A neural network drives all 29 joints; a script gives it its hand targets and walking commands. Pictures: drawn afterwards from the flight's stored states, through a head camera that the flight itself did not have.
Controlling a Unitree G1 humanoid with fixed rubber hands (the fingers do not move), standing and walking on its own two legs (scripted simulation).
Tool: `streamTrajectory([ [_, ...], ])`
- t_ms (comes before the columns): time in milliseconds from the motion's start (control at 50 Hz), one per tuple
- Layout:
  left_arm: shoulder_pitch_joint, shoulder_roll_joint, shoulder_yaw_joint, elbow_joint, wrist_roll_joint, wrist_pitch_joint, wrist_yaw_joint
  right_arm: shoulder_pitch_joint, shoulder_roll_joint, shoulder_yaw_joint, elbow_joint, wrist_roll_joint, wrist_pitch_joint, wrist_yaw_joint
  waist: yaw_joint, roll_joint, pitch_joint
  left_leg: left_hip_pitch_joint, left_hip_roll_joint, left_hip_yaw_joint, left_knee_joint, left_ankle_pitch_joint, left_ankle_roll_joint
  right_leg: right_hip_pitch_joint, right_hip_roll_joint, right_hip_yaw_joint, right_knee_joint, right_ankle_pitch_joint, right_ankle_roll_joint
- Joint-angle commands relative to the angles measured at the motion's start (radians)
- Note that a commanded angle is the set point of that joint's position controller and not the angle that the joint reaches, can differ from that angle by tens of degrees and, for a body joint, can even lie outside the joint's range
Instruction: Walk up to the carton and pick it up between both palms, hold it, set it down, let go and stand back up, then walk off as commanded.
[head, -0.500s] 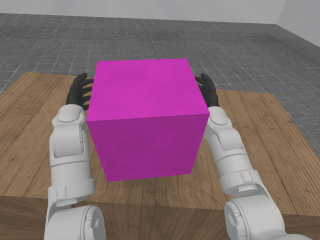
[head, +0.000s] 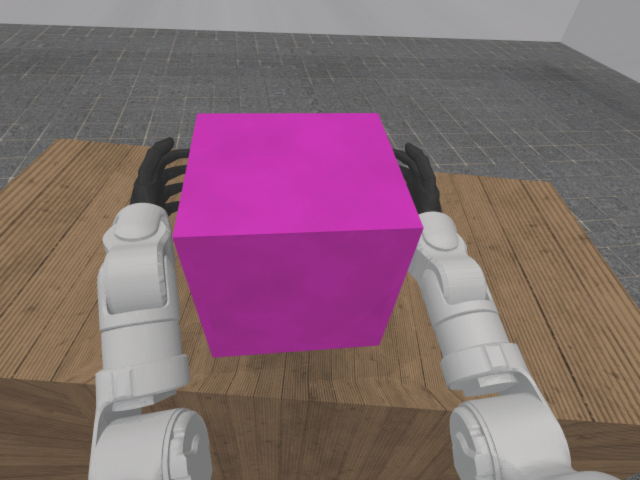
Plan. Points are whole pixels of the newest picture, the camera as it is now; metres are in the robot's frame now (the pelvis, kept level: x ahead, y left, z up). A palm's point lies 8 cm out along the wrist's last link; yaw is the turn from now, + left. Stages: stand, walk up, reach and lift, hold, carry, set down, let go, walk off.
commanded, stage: hold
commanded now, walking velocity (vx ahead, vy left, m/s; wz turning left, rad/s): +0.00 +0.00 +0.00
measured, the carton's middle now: (294, 236) +0.37 +0.01 +0.14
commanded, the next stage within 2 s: none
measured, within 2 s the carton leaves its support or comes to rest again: neither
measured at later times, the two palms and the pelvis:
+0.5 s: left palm (151, 204) +0.37 +0.17 +0.19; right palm (413, 203) +0.37 -0.14 +0.19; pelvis +0.02 +0.01 +0.00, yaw +0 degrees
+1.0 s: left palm (157, 204) +0.36 +0.16 +0.20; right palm (422, 210) +0.36 -0.15 +0.18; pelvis +0.00 +0.00 +0.00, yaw +0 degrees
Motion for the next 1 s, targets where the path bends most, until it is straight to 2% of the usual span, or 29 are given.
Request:
streamTrajectory([
  [0,-0.579,-0.468,-0.45,0.052,-0.122,-0.071,-0.11,-0.703,0.54,0.307,-0.179,0.036,-0.048,0.087,-0.039,0.051,-0.292,-0.021,-0.06,0.049,-0.058,0.035,0.015,0.09,0.03,-0.016,-0.029,0.007,0.043],
  [40,-0.608,-0.443,-0.407,0.085,-0.093,-0.069,-0.116,-0.746,0.538,0.268,-0.141,0.031,-0.048,0.09,-0.003,0.073,-0.263,-0.06,-0.063,0.055,-0.075,-0.017,0.026,0.076,0.022,0.0,-0.036,-0.05,0.046],
  [60,-0.58,-0.45,-0.381,0.119,-0.076,-0.06,-0.12,-0.737,0.543,0.244,-0.122,0.016,-0.047,0.09,-0.001,0.071,-0.256,-0.076,-0.063,0.058,-0.084,-0.041,0.027,0.093,0.024,-0.001,-0.034,-0.061,0.041],
  [80,-0.644,-0.445,-0.396,0.097,-0.086,-0.072,-0.122,-0.734,0.533,0.228,-0.088,-0.001,-0.048,0.095,-0.023,0.085,-0.249,-0.099,-0.059,0.052,-0.086,-0.08,0.018,0.078,0.016,-0.017,-0.023,-0.094,0.045],
  [180,-0.572,-0.47,-0.395,0.09,-0.104,-0.077,-0.119,-0.747,0.55,0.295,-0.165,0.04,-0.062,0.086,-0.015,0.044,-0.33,-0.001,-0.067,0.052,-0.039,0.136,0.013,0.132,0.03,-0.007,-0.015,0.113,0.051],
  [280,-0.531,-0.464,-0.386,0.052,-0.093,-0.072,-0.11,-0.711,0.539,0.356,-0.183,0.083,-0.054,0.079,0.007,0.036,-0.305,0.027,-0.068,0.055,-0.034,0.225,0.01,0.148,0.049,-0.009,-0.018,0.177,0.051],
  [320,-0.497,-0.477,-0.417,0.015,-0.109,-0.066,-0.116,-0.711,0.537,0.378,-0.254,0.09,-0.066,0.071,0.007,0.012,-0.328,0.044,-0.066,0.053,-0.017,0.265,0.006,0.159,0.053,-0.014,-0.007,0.221,0.052],
  [340,-0.553,-0.485,-0.46,-0.06,-0.129,-0.077,-0.109,-0.706,0.548,0.39,-0.255,0.108,-0.065,0.074,-0.016,0.049,-0.354,0.068,-0.065,0.042,-0.007,0.306,-0.009,0.144,0.057,-0.023,0.001,0.237,0.052],
  [360,-0.508,-0.485,-0.465,-0.061,-0.134,-0.076,-0.105,-0.683,0.533,0.402,-0.265,0.107,-0.065,0.069,0.003,0.036,-0.356,0.083,-0.066,0.043,-0.004,0.345,-0.007,0.151,0.063,-0.02,0.003,0.274,0.059],
  [380,-0.506,-0.491,-0.507,-0.109,-0.141,-0.076,-0.101,-0.681,0.537,0.417,-0.311,0.121,-0.068,0.063,-0.014,0.055,-0.411,0.11,-0.063,0.037,0.02,0.388,-0.017,0.182,0.059,-0.01,0.012,0.323,0.058],
  [420,-0.523,-0.49,-0.515,-0.095,-0.149,-0.077,-0.099,-0.662,0.527,0.391,-0.299,0.108,-0.054,0.059,-0.026,0.05,-0.345,0.086,-0.061,0.033,0.013,0.362,-0.021,0.148,0.065,-0.015,0.0,0.263,0.052],
  [440,-0.512,-0.495,-0.534,-0.137,-0.152,-0.075,-0.097,-0.644,0.521,0.402,-0.315,0.119,-0.057,0.058,-0.02,0.086,-0.373,0.091,-0.063,0.034,0.013,0.38,-0.023,0.156,0.058,-0.016,0.0,0.28,0.054],
  [460,-0.493,-0.48,-0.518,-0.125,-0.14,-0.067,-0.097,-0.61,0.51,0.398,-0.292,0.115,-0.045,0.059,-0.031,0.068,-0.339,0.109,-0.052,0.026,0.017,0.379,-0.024,0.132,0.061,-0.016,0.0,0.268,0.05],
  [480,-0.491,-0.495,-0.523,-0.131,-0.134,-0.066,-0.1,-0.611,0.504,0.382,-0.287,0.108,-0.049,0.061,-0.016,0.098,-0.335,0.102,-0.052,0.032,0.006,0.366,-0.033,0.124,0.066,-0.017,0.001,0.232,0.045],
  [520,-0.481,-0.495,-0.546,-0.148,-0.143,-0.053,-0.097,-0.59,0.481,0.368,-0.292,0.108,-0.049,0.065,-0.035,0.124,-0.326,0.1,-0.048,0.031,0.016,0.376,-0.044,0.111,0.057,-0.023,-0.002,0.213,0.037],
  [540,-0.44,-0.478,-0.528,-0.149,-0.127,-0.044,-0.097,-0.548,0.471,0.367,-0.264,0.117,-0.032,0.068,-0.022,0.134,-0.299,0.108,-0.04,0.03,0.01,0.404,-0.047,0.117,0.062,-0.017,-0.008,0.215,0.035],
  [560,-0.482,-0.474,-0.54,-0.145,-0.123,-0.046,-0.1,-0.583,0.459,0.36,-0.273,0.096,-0.039,0.07,-0.035,0.127,-0.298,0.11,-0.039,0.032,0.011,0.351,-0.05,0.103,0.055,-0.02,-0.01,0.171,0.03],
  [660,-0.506,-0.475,-0.51,-0.107,-0.126,-0.044,-0.101,-0.646,0.494,0.37,-0.312,0.091,-0.048,0.074,-0.009,0.089,-0.297,0.054,-0.056,0.047,-0.018,0.253,-0.026,0.123,0.055,-0.018,-0.008,0.146,0.042],
  [680,-0.504,-0.48,-0.535,-0.131,-0.147,-0.056,-0.098,-0.615,0.506,0.377,-0.307,0.085,-0.049,0.077,-0.033,0.062,-0.318,0.068,-0.051,0.045,-0.01,0.274,-0.029,0.115,0.056,-0.025,-0.009,0.161,0.034],
  [720,-0.493,-0.484,-0.537,-0.117,-0.15,-0.059,-0.097,-0.664,0.508,0.396,-0.353,0.099,-0.063,0.073,-0.014,0.073,-0.344,0.072,-0.058,0.05,0.0,0.307,-0.027,0.127,0.059,-0.019,-0.004,0.213,0.036],
  [760,-0.487,-0.475,-0.537,-0.118,-0.149,-0.064,-0.095,-0.662,0.53,0.428,-0.361,0.101,-0.06,0.067,-0.017,0.038,-0.38,0.084,-0.057,0.044,0.011,0.338,-0.016,0.151,0.055,-0.016,0.004,0.284,0.05],
  [800,-0.51,-0.454,-0.492,-0.08,-0.137,-0.067,-0.097,-0.681,0.529,0.416,-0.335,0.093,-0.058,0.069,0.006,0.023,-0.351,0.05,-0.067,0.051,-0.011,0.265,-0.003,0.134,0.05,-0.011,-0.004,0.209,0.052],
  [820,-0.494,-0.447,-0.483,-0.058,-0.127,-0.062,-0.103,-0.673,0.519,0.405,-0.309,0.078,-0.055,0.07,-0.002,0.021,-0.331,0.024,-0.065,0.051,-0.019,0.211,0.001,0.149,0.045,-0.015,-0.009,0.188,0.049],
  [860,-0.488,-0.428,-0.419,-0.01,-0.084,-0.043,-0.108,-0.679,0.516,0.374,-0.268,0.074,-0.039,0.075,0.039,0.033,-0.262,0.001,-0.06,0.059,-0.045,0.138,0.012,0.12,0.039,-0.002,-0.013,0.105,0.054],
  [880,-0.487,-0.432,-0.409,0.011,-0.081,-0.042,-0.114,-0.657,0.52,0.348,-0.207,0.057,-0.032,0.077,0.017,0.03,-0.242,-0.012,-0.057,0.061,-0.067,0.079,0.014,0.121,0.035,-0.005,-0.028,0.047,0.049],
  [920,-0.518,-0.411,-0.37,0.046,-0.075,-0.046,-0.125,-0.687,0.53,0.332,-0.205,0.044,-0.033,0.084,0.03,0.002,-0.226,-0.038,-0.06,0.067,-0.08,0.05,0.028,0.116,0.033,-0.004,-0.033,0.024,0.05],
  [940,-0.533,-0.422,-0.395,0.017,-0.092,-0.053,-0.124,-0.711,0.538,0.348,-0.246,0.05,-0.049,0.083,0.033,0.009,-0.283,-0.04,-0.062,0.066,-0.075,0.063,0.034,0.139,0.025,-0.002,-0.027,0.04,0.052],
  [960,-0.56,-0.431,-0.417,0.034,-0.113,-0.062,-0.124,-0.726,0.54,0.334,-0.224,0.039,-0.054,0.081,0.008,0.014,-0.293,-0.04,-0.064,0.066,-0.069,0.052,0.034,0.118,0.024,-0.007,-0.024,0.046,0.055],
  [980,-0.604,-0.462,-0.452,-0.034,-0.133,-0.079,-0.114,-0.76,0.579,0.368,-0.305,0.058,-0.071,0.082,0.009,0.026,-0.395,0.005,-0.064,0.065,-0.046,0.111,0.028,0.134,0.027,-0.003,-0.01,0.099,0.058],
])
